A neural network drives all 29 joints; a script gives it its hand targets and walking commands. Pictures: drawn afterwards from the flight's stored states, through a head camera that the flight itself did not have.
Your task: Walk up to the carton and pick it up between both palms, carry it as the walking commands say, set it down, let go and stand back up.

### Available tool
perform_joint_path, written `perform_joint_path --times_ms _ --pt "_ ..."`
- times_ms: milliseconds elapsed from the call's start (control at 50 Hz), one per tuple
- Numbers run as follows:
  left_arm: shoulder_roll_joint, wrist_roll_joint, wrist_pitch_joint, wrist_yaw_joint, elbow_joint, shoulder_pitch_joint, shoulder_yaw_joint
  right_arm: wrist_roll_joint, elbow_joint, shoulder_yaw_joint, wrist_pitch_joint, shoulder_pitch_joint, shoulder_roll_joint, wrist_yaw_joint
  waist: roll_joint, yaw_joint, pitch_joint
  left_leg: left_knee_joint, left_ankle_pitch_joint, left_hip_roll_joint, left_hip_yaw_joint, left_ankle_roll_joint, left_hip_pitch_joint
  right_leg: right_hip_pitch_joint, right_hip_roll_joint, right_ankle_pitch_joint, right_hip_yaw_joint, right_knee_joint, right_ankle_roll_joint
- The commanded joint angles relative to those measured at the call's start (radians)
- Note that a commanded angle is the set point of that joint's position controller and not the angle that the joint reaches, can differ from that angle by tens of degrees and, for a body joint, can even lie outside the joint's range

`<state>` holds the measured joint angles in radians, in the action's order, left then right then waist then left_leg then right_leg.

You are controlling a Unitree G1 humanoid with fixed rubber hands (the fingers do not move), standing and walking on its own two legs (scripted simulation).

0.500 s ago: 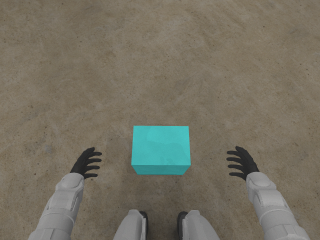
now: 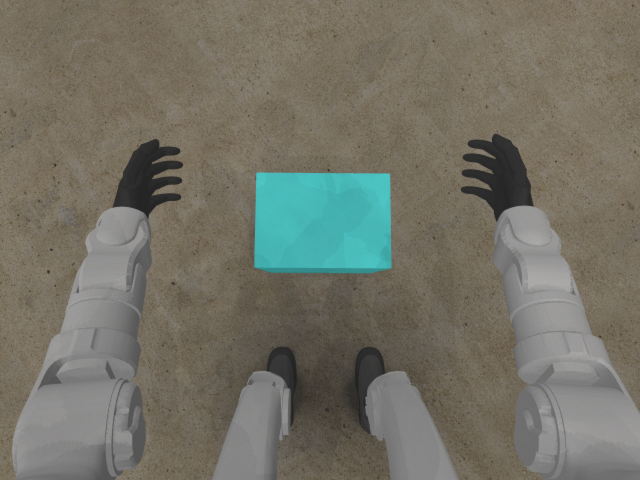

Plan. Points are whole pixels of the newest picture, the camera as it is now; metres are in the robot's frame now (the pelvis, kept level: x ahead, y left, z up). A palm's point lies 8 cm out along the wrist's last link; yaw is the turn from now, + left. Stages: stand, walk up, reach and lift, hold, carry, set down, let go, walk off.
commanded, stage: reach and lift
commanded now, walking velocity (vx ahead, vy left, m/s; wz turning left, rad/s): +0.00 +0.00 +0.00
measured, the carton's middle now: (321, 230) +0.46 +0.01 -0.54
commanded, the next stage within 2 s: none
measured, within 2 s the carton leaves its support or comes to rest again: neither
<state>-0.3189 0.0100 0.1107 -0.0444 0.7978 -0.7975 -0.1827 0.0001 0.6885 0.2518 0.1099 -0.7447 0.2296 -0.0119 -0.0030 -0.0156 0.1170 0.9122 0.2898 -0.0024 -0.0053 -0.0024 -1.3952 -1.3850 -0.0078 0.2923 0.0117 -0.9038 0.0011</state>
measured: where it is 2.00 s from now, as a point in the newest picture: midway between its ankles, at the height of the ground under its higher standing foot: (325, 404)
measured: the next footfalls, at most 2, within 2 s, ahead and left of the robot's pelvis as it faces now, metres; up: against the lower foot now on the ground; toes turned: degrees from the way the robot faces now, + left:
none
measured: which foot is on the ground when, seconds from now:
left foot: down 0.00-1.00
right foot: down 0.00-1.00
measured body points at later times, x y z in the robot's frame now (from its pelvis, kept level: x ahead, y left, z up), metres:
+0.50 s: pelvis -0.03 +0.00 -0.05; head +0.30 +0.00 +0.25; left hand +0.47 +0.24 -0.20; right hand +0.48 -0.21 -0.19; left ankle +0.04 +0.11 -0.65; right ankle +0.04 -0.12 -0.65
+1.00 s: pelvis -0.06 +0.00 -0.19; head +0.31 +0.01 +0.07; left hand +0.48 +0.24 -0.36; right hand +0.49 -0.21 -0.35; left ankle +0.04 +0.11 -0.65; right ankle +0.03 -0.12 -0.65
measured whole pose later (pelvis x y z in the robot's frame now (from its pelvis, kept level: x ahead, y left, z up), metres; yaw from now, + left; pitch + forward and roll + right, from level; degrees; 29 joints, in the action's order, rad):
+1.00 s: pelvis -0.06 +0.00 -0.19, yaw -1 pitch +56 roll -2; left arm -0.40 -0.02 0.15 -0.03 0.91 -1.23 -0.27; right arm 0.00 0.86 0.35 0.16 -1.24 0.34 -0.02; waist 0.00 -0.02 0.04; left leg 1.67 0.46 0.00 -0.01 0.00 -2.20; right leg -2.19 -0.01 0.46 0.01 -1.66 -0.01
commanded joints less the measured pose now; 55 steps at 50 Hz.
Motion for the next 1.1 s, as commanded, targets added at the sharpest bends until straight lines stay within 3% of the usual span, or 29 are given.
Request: perform_joint_path --times_ms 0,60,80,100,120,180,220,240,260,320,360,380,400,420,480,500,600,680,800,820,880,900,920,960,980,1000,1020,1040,1080 --pt "-0.191 -0.036 -0.031 -0.011 -0.033 -0.322 -0.172 -0.062 0.043 0.102 -0.022 -0.239 0.158 -0.007 0.008 0.040 0.860 0.108 -0.518 -0.029 0.035 -0.020 0.416 0.440 -0.027 -0.529 -0.050 -0.111 -0.036" --pt "-0.194 -0.029 -0.028 -0.014 -0.036 -0.393 -0.176 -0.051 0.051 0.126 -0.019 -0.304 0.171 -0.001 0.022 0.047 0.909 0.109 -0.526 -0.021 0.027 -0.022 0.429 0.414 -0.031 -0.521 -0.033 -0.104 -0.038" --pt "-0.216 -0.012 -0.030 -0.016 -0.039 -0.423 -0.194 -0.051 0.064 0.134 -0.013 -0.323 0.164 0.000 0.039 0.030 0.931 0.114 -0.527 -0.018 0.019 -0.021 0.416 0.413 -0.028 -0.521 -0.041 -0.104 -0.038" --pt "-0.204 -0.024 -0.026 -0.020 -0.043 -0.430 -0.187 -0.045 0.054 0.142 -0.015 -0.341 0.178 0.002 0.018 0.055 0.976 0.123 -0.534 -0.018 0.022 -0.022 0.429 0.419 -0.030 -0.528 -0.029 -0.101 -0.040" --pt "-0.209 -0.019 -0.027 -0.019 -0.062 -0.476 -0.190 -0.047 0.028 0.144 -0.017 -0.404 0.178 0.005 0.026 0.049 0.993 0.120 -0.538 -0.015 0.022 -0.020 0.437 0.403 -0.030 -0.519 -0.029 -0.101 -0.040" --pt "-0.199 0.004 -0.022 -0.020 -0.027 -0.481 -0.201 -0.036 0.081 0.146 -0.010 -0.409 0.157 0.014 0.033 0.032 0.960 0.120 -0.525 -0.015 0.016 -0.019 0.410 0.349 -0.031 -0.483 -0.017 -0.100 -0.044" --pt "-0.177 0.003 -0.015 -0.028 0.000 -0.478 -0.197 -0.021 0.116 0.158 -0.006 -0.398 0.156 0.019 0.030 0.046 0.957 0.131 -0.518 -0.012 0.018 -0.020 0.406 0.307 -0.030 -0.453 -0.006 -0.097 -0.042" --pt "-0.174 0.022 -0.016 -0.029 0.033 -0.470 -0.200 -0.016 0.135 0.168 -0.007 -0.409 0.156 0.020 0.061 0.032 0.920 0.147 -0.503 -0.010 0.015 -0.025 0.373 0.246 -0.030 -0.424 -0.006 -0.117 -0.043" --pt "-0.179 0.038 -0.019 -0.029 0.029 -0.471 -0.216 0.008 0.155 0.190 -0.006 -0.396 0.167 0.015 0.060 0.039 0.913 0.156 -0.482 -0.014 0.011 -0.028 0.341 0.248 -0.029 -0.418 -0.009 -0.122 -0.041" --pt "-0.190 0.036 -0.032 -0.030 -0.004 -0.467 -0.237 0.015 0.077 0.190 -0.023 -0.419 0.157 0.011 0.024 0.034 0.970 0.186 -0.490 -0.018 0.007 -0.024 0.287 0.317 -0.029 -0.476 -0.014 -0.158 -0.039" --pt "-0.191 0.039 -0.032 -0.034 0.055 -0.500 -0.229 0.001 0.133 0.166 -0.018 -0.459 0.136 0.012 0.026 0.017 0.880 0.224 -0.396 -0.016 0.002 -0.017 0.182 0.206 -0.024 -0.386 -0.022 -0.198 -0.045" --pt "-0.188 0.036 -0.030 -0.035 0.045 -0.523 -0.223 0.009 0.131 0.172 -0.018 -0.470 0.148 0.014 0.035 0.038 0.872 0.242 -0.346 -0.015 0.004 -0.019 0.147 0.183 -0.023 -0.353 -0.018 -0.219 -0.044" --pt "-0.209 0.033 -0.030 -0.032 0.016 -0.560 -0.220 0.014 0.110 0.175 -0.014 -0.513 0.163 0.011 0.012 0.037 0.888 0.253 -0.319 -0.019 0.004 -0.019 0.116 0.177 -0.023 -0.337 -0.012 -0.242 -0.046" --pt "-0.224 0.027 -0.027 -0.027 -0.008 -0.604 -0.222 0.014 0.100 0.180 -0.009 -0.549 0.180 0.007 0.027 0.036 0.899 0.277 -0.293 -0.017 0.002 -0.023 0.106 0.156 -0.024 -0.307 -0.013 -0.265 -0.041" --pt "-0.246 0.003 -0.015 -0.021 0.017 -0.661 -0.213 -0.010 0.122 0.158 0.005 -0.598 0.195 -0.002 0.013 0.044 0.892 0.334 -0.199 -0.021 -0.007 -0.022 0.039 0.098 -0.027 -0.221 -0.009 -0.319 -0.047" --pt "-0.246 -0.002 -0.003 -0.018 0.036 -0.682 -0.204 -0.013 0.127 0.170 0.014 -0.627 0.215 -0.002 0.034 0.047 0.882 0.356 -0.158 -0.017 -0.006 -0.025 0.038 0.038 -0.027 -0.162 -0.002 -0.343 -0.046" --pt "-0.266 -0.041 0.029 0.003 0.045 -0.731 -0.165 -0.031 0.125 0.148 0.042 -0.690 0.250 -0.018 0.021 0.059 1.003 0.453 -0.083 -0.028 -0.024 -0.029 0.023 0.022 -0.031 -0.082 0.021 -0.439 -0.051" --pt "-0.299 -0.053 0.035 0.022 -0.025 -0.743 -0.166 -0.054 0.059 0.128 0.051 -0.713 0.269 -0.033 0.028 0.042 1.098 0.551 -0.128 -0.031 -0.036 -0.031 0.012 -0.004 -0.034 -0.100 0.020 -0.528 -0.051" --pt "-0.283 -0.074 0.025 0.030 -0.035 -0.775 -0.122 -0.088 0.084 0.097 0.042 -0.747 0.264 -0.031 0.030 0.039 1.006 0.679 -0.125 -0.025 -0.025 -0.027 -0.089 -0.188 -0.038 -0.050 0.020 -0.651 -0.051" --pt "-0.278 -0.074 0.023 0.027 0.012 -0.758 -0.115 -0.087 0.146 0.090 0.042 -0.725 0.251 -0.029 0.031 0.039 0.948 0.692 -0.101 -0.021 -0.018 -0.027 -0.130 -0.227 -0.038 -0.026 0.016 -0.670 -0.052" --pt "-0.268 -0.085 0.019 0.028 0.009 -0.744 -0.098 -0.092 0.178 0.094 0.035 -0.704 0.264 -0.027 0.030 0.045 0.944 0.746 -0.145 -0.016 -0.017 -0.028 -0.133 -0.270 -0.041 -0.042 0.022 -0.724 -0.051" --pt "-0.253 -0.085 0.020 0.029 0.036 -0.724 -0.087 -0.096 0.202 0.099 0.033 -0.690 0.262 -0.028 0.065 0.044 0.925 0.761 -0.137 -0.014 -0.022 -0.034 -0.125 -0.291 -0.036 -0.027 0.021 -0.738 -0.047" --pt "-0.246 -0.082 0.018 0.027 0.055 -0.718 -0.085 -0.088 0.230 0.102 0.027 -0.675 0.262 -0.027 0.060 0.050 0.891 0.779 -0.132 -0.014 -0.022 -0.034 -0.154 -0.328 -0.036 -0.019 0.021 -0.751 -0.049" --pt "-0.257 -0.087 0.010 0.031 -0.008 -0.730 -0.089 -0.106 0.160 0.082 0.018 -0.692 0.248 -0.030 0.048 0.040 0.939 0.813 -0.166 -0.013 -0.020 -0.031 -0.157 -0.280 -0.031 -0.075 0.010 -0.786 -0.047" --pt "-0.259 -0.101 0.005 0.036 -0.025 -0.741 -0.076 -0.109 0.153 0.083 0.008 -0.702 0.265 -0.033 0.038 0.056 0.978 0.836 -0.190 -0.011 -0.013 -0.034 -0.134 -0.277 -0.030 -0.093 0.017 -0.814 -0.050" --pt "-0.265 -0.112 0.003 0.040 -0.052 -0.744 -0.074 -0.125 0.117 0.071 0.004 -0.711 0.272 -0.039 0.051 0.042 1.021 0.859 -0.214 -0.009 -0.019 -0.035 -0.118 -0.236 -0.025 -0.125 0.011 -0.831 -0.045" --pt "-0.273 -0.107 -0.001 0.042 -0.033 -0.744 -0.072 -0.121 0.148 0.083 0.000 -0.698 0.281 -0.041 0.066 0.049 0.992 0.878 -0.222 -0.008 -0.015 -0.037 -0.128 -0.286 -0.026 -0.126 0.015 -0.854 -0.045" --pt "-0.272 -0.128 -0.005 0.044 -0.095 -0.757 -0.061 -0.134 0.058 0.077 -0.009 -0.736 0.295 -0.045 0.048 0.050 1.061 0.895 -0.252 -0.012 -0.011 -0.032 -0.080 -0.258 -0.026 -0.144 0.017 -0.869 -0.045" --pt "-0.284 -0.144 -0.007 0.051 -0.069 -0.770 -0.044 -0.145 0.100 0.049 -0.008 -0.734 0.293 -0.051 0.032 0.050 1.040 0.919 -0.234 -0.005 -0.015 -0.034 -0.103 -0.255 -0.023 -0.143 0.026 -0.900 -0.049"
